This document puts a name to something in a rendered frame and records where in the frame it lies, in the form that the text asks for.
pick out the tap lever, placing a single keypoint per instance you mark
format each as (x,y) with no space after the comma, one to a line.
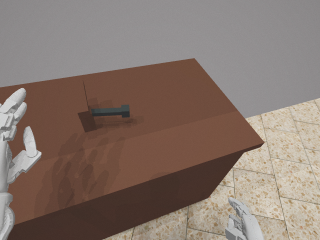
(124,111)

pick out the counter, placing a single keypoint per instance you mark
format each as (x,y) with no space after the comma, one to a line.
(102,175)

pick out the right robot hand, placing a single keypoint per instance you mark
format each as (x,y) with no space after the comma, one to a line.
(247,228)

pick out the left robot forearm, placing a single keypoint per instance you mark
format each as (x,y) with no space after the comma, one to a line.
(7,216)

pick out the left robot hand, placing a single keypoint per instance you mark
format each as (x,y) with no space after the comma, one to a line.
(11,113)

